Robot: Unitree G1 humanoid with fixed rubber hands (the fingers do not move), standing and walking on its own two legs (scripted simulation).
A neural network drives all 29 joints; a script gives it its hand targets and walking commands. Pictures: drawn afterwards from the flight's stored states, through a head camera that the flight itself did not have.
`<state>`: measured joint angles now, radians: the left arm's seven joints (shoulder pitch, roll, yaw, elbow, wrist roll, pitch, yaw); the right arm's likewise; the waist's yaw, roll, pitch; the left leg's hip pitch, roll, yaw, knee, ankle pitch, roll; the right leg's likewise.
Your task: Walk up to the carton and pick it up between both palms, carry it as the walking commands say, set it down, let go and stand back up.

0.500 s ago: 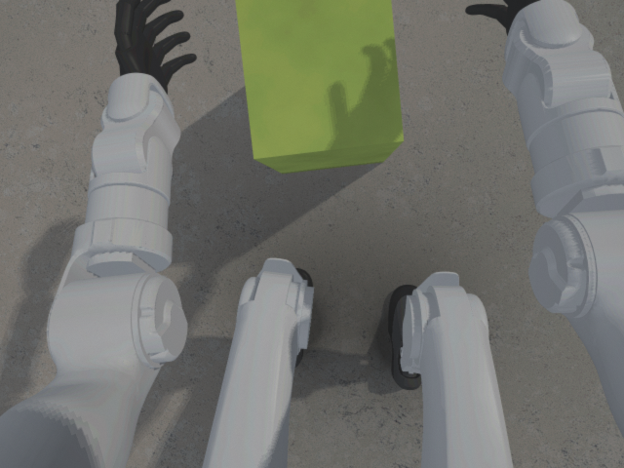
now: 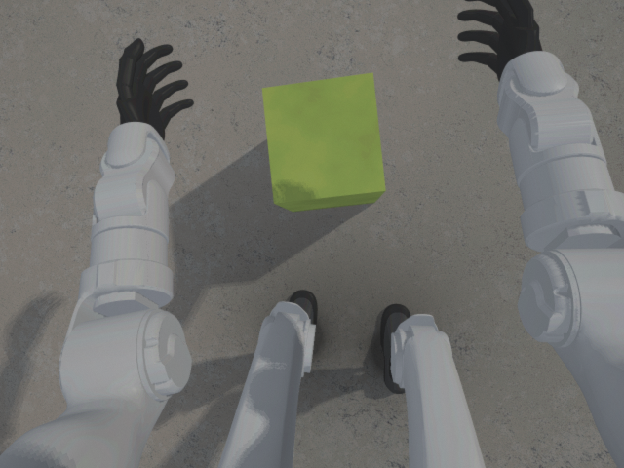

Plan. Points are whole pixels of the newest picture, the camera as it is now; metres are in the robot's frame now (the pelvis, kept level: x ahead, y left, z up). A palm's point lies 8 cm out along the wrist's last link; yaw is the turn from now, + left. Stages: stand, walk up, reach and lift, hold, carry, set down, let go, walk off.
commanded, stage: set down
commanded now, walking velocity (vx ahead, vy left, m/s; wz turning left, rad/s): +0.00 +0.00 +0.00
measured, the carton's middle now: (326, 153) +0.53 +0.07 -0.49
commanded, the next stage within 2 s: let go in 0.26 s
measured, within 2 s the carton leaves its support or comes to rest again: neither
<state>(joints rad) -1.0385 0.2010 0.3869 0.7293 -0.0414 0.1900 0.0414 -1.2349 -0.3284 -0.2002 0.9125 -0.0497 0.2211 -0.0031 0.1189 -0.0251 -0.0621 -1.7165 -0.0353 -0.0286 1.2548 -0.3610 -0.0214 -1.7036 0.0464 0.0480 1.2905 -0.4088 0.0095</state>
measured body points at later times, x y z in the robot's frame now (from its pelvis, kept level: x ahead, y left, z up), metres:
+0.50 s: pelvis +0.03 +0.01 +0.08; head +0.32 +0.02 +0.43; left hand +0.45 +0.25 -0.05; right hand +0.50 -0.16 -0.05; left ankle +0.08 +0.12 -0.58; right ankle +0.06 -0.12 -0.58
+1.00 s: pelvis +0.08 +0.01 +0.15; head +0.18 +0.00 +0.59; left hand +0.28 +0.24 +0.07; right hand +0.32 -0.21 +0.06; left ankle +0.08 +0.12 -0.58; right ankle +0.06 -0.12 -0.58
